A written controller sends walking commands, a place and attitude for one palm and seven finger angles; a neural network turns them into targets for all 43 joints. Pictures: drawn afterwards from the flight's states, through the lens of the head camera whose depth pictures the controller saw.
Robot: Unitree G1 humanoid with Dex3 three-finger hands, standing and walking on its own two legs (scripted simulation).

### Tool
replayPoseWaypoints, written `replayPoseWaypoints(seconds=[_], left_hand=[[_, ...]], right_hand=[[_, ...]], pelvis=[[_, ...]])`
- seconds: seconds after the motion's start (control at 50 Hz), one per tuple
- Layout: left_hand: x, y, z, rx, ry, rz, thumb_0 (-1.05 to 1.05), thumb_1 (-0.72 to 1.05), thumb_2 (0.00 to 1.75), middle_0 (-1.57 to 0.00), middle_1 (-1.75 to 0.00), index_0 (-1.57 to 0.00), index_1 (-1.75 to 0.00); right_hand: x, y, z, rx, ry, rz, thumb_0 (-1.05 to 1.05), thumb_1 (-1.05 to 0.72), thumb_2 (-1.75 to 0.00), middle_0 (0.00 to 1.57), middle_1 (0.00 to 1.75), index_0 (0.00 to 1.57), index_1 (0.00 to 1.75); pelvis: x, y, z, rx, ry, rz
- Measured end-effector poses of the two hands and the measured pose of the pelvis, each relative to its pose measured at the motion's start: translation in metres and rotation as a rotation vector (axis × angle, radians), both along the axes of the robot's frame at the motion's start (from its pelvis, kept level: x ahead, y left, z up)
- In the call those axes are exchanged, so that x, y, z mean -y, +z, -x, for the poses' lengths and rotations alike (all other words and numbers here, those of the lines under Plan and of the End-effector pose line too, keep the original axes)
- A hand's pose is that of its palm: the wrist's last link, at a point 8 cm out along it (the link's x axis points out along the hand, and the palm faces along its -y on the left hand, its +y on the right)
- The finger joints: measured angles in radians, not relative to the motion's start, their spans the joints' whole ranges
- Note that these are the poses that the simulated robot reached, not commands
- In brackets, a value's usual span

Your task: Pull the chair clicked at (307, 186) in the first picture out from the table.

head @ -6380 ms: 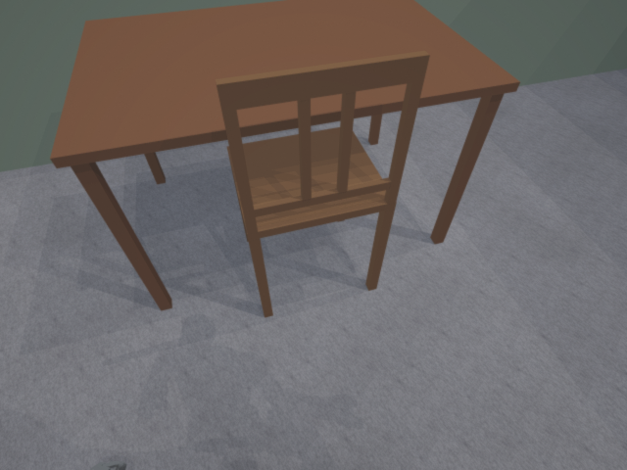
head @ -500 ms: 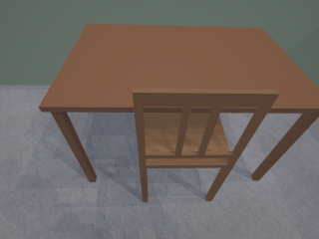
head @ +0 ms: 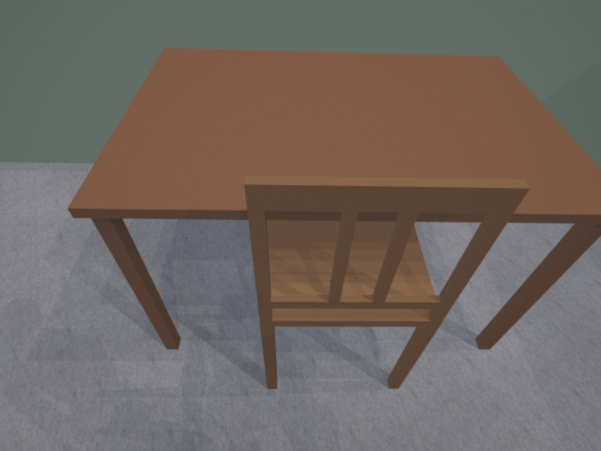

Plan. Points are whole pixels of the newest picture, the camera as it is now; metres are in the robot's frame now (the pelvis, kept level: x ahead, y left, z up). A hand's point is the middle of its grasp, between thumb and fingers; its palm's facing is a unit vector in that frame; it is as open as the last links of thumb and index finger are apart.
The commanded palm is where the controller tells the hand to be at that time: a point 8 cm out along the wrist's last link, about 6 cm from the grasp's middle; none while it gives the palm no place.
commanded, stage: look again from close up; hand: left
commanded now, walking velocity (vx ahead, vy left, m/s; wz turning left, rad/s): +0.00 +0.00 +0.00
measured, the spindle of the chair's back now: (341, 259) +0.47 -0.05 -0.08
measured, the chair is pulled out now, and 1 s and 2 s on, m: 0.00 0.00 0.00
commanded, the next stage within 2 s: shuffle to correct the standing spot in 0.10 s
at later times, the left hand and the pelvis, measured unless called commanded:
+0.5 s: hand out of the picture -0.03 +0.14 -0.18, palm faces +0.02 -0.99 -0.15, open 7.4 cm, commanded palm none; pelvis +0.01 -0.02 -0.01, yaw +0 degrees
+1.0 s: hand out of the picture +0.04 +0.08 -0.19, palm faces +0.07 -0.98 -0.17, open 7.3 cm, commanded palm none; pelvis +0.04 -0.09 -0.01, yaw +3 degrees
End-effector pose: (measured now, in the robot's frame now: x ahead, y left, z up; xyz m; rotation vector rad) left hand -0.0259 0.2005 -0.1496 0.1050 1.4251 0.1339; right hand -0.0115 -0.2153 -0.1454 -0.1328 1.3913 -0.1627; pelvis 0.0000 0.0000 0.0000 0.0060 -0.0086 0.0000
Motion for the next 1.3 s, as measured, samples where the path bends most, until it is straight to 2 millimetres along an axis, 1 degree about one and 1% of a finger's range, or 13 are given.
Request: replayPoseWaypoints(seconds=[0.24,0.4,0.54,0.64,0.72,0.82,0.88,0.98,1.04,1.08,1.16,1.22,1.3], left_hand=[[0.006,0.0,0.008,-0.023,0.018,0.006,0.01,0.91,0.9,-0.2,-0.3,-0.2,-0.3],[0.01,-0.003,0.012,-0.061,0.013,0.015,0.01,0.91,0.9,-0.2,-0.29,-0.2,-0.3],[0.018,-0.003,0.008,-0.078,0.013,-0.011,0.01,0.91,0.9,-0.2,-0.29,-0.2,-0.3],[0.034,-0.001,0.002,-0.057,0.046,-0.026,0.01,0.91,0.9,-0.2,-0.29,-0.2,-0.3],[0.05,-0.009,0.002,-0.068,0.058,-0.01,0.01,0.91,0.9,-0.2,-0.29,-0.2,-0.3],[0.069,-0.024,0.002,-0.093,0.064,0.031,0.01,0.91,0.9,-0.2,-0.29,-0.2,-0.3],[0.076,-0.029,-0.007,-0.109,0.034,0.053,0.01,0.91,0.9,-0.2,-0.3,-0.2,-0.3],[0.076,-0.015,-0.05,-0.009,0.027,0.009,0.02,0.92,0.9,-0.2,-0.3,-0.2,-0.3],[0.072,-0.007,-0.065,0.057,0.05,-0.05,0.03,0.94,0.9,-0.2,-0.3,-0.2,-0.3],[0.073,-0.007,-0.07,0.074,0.053,-0.084,0.03,0.94,0.9,-0.2,-0.3,-0.2,-0.3],[0.085,0.003,-0.077,0.053,0.054,-0.092,0.02,0.93,0.9,-0.2,-0.29,-0.2,-0.3],[0.093,0.007,-0.084,0.055,0.062,-0.093,0.02,0.92,0.9,-0.2,-0.29,-0.2,-0.3],[0.098,0.009,-0.089,0.071,0.085,-0.096,0.01,0.91,0.9,-0.2,-0.3,-0.2,-0.3]], right_hand=[[0.002,0.0,-0.004,-0.008,0.013,0.0,0.01,-0.92,-0.9,0.19,0.3,0.2,0.3],[0.005,-0.002,-0.001,-0.024,-0.006,0.0,0.01,-0.91,-0.9,0.2,0.3,0.2,0.3],[0.022,-0.007,0.007,-0.068,-0.023,-0.002,0.01,-0.91,-0.9,0.2,0.3,0.2,0.3],[0.041,-0.008,0.004,-0.106,-0.006,-0.001,0.01,-0.91,-0.9,0.2,0.3,0.2,0.3],[0.057,-0.01,-0.01,-0.093,-0.001,0.025,0.01,-0.91,-0.9,0.2,0.3,0.2,0.3],[0.074,-0.013,-0.039,-0.042,0.009,0.074,0.01,-0.91,-0.9,0.2,0.3,0.2,0.3],[0.082,-0.009,-0.053,0.022,-0.011,0.092,0.01,-0.91,-0.9,0.2,0.3,0.2,0.3],[0.097,-0.003,-0.059,0.018,0.024,0.068,0.0,-0.91,-0.9,0.2,0.3,0.2,0.3],[0.108,-0.009,-0.068,-0.008,0.061,0.032,0.0,-0.91,-0.9,0.2,0.3,0.2,0.3],[0.116,-0.016,-0.078,-0.013,0.066,0.009,0.01,-0.91,-0.9,0.2,0.3,0.2,0.3],[0.128,-0.014,-0.101,0.006,0.072,-0.015,0.01,-0.91,-0.9,0.2,0.3,0.2,0.3],[0.135,-0.012,-0.117,0.028,0.08,-0.013,0.01,-0.91,-0.9,0.2,0.3,0.2,0.3],[0.143,-0.009,-0.139,0.048,0.107,0.01,0.01,-0.91,-0.9,0.2,0.3,0.2,0.3]], pelvis=[[0.003,0.0,-0.004,0.003,0.008,-0.002],[0.009,-0.002,-0.006,-0.005,0.004,-0.011],[0.025,-0.006,-0.011,-0.032,0.018,-0.034],[0.041,-0.007,-0.019,-0.034,0.038,-0.016],[0.055,-0.012,-0.025,-0.022,0.042,0.004],[0.065,-0.021,-0.033,-0.004,0.042,0.018],[0.072,-0.022,-0.036,0.002,0.012,-0.006],[0.087,-0.012,-0.039,-0.005,0.038,-0.008],[0.1,-0.013,-0.047,-0.005,0.059,-0.007],[0.111,-0.017,-0.053,-0.004,0.063,-0.019],[0.123,-0.011,-0.067,-0.009,0.081,-0.008],[0.128,-0.008,-0.073,-0.016,0.084,-0.013],[0.127,-0.007,-0.074,-0.015,0.091,-0.023]])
